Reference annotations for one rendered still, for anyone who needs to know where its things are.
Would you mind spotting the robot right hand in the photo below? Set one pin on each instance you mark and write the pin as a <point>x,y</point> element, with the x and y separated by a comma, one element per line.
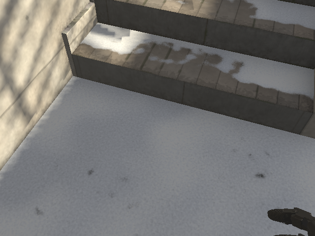
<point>298,217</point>

